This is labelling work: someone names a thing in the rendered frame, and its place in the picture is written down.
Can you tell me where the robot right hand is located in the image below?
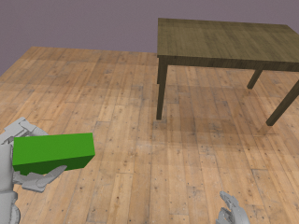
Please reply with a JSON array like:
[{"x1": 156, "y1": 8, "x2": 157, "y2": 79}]
[{"x1": 215, "y1": 190, "x2": 250, "y2": 224}]

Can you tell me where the table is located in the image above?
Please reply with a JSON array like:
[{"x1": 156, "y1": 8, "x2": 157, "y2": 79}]
[{"x1": 156, "y1": 18, "x2": 299, "y2": 126}]

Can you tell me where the robot left hand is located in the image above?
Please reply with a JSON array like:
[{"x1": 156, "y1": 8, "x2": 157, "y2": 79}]
[{"x1": 0, "y1": 117, "x2": 67, "y2": 193}]

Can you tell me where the left robot forearm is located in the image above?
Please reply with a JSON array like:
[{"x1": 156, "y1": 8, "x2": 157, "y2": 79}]
[{"x1": 0, "y1": 190, "x2": 21, "y2": 224}]

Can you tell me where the sponge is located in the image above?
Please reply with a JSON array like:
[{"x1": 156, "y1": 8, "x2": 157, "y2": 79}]
[{"x1": 12, "y1": 133, "x2": 95, "y2": 176}]

